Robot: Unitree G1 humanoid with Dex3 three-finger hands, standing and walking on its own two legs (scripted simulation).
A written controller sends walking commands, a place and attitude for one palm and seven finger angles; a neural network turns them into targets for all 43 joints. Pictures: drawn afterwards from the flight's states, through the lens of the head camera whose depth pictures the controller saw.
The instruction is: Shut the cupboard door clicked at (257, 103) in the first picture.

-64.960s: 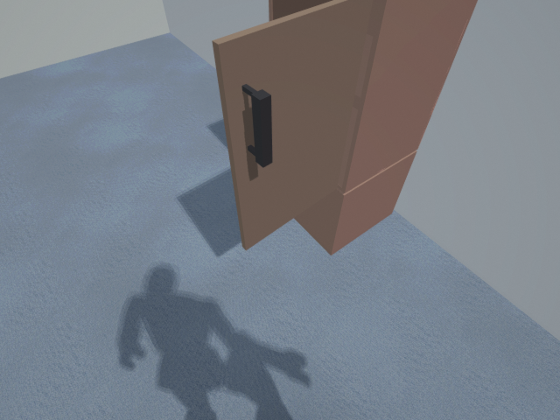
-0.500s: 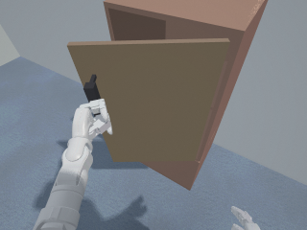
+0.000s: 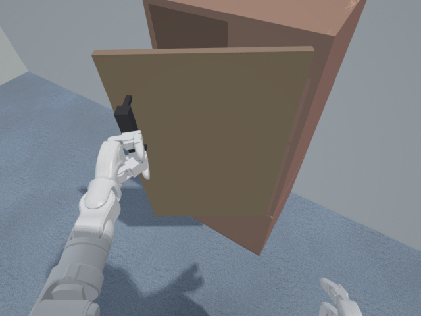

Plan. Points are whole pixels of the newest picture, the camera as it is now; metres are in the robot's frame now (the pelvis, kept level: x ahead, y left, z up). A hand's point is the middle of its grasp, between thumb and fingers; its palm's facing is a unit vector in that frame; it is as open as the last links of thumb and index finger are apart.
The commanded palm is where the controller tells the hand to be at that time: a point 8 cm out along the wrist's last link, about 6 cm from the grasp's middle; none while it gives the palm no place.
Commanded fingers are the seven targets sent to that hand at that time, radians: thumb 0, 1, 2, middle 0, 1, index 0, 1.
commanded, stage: push the door shut along its arc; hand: left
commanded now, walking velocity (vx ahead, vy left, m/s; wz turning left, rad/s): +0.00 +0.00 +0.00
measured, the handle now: (135, 132) +0.46 +0.18 +0.10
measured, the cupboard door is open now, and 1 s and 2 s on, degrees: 32 15 0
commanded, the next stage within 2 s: pull the fist back off the door in 1.68 s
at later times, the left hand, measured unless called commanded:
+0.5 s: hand (151, 138) +0.44 +0.14 +0.10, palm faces -0.13 -0.99 -0.02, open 3.2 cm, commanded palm +0.43 +0.18 +0.10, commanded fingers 0.00 0.90 0.90 -1.30 -1.50 -1.30 -1.50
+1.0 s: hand (180, 114) +0.51 +0.08 +0.11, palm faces -0.29 -0.96 +0.00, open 3.1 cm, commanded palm +0.51 +0.14 +0.10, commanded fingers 0.00 0.90 0.90 -1.30 -1.50 -1.30 -1.50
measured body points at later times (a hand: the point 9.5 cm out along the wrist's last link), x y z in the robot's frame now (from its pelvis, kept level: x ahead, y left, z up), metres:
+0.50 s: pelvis +0.00 +0.01 -0.01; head +0.05 +0.01 +0.44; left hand +0.44 +0.19 +0.10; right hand +0.06 -0.25 -0.13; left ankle +0.00 +0.10 -0.72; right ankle +0.01 -0.08 -0.72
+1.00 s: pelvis +0.00 +0.02 -0.02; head +0.09 +0.01 +0.42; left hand +0.52 +0.14 +0.11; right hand -0.01 -0.26 -0.13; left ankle +0.00 +0.10 -0.72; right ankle +0.01 -0.08 -0.72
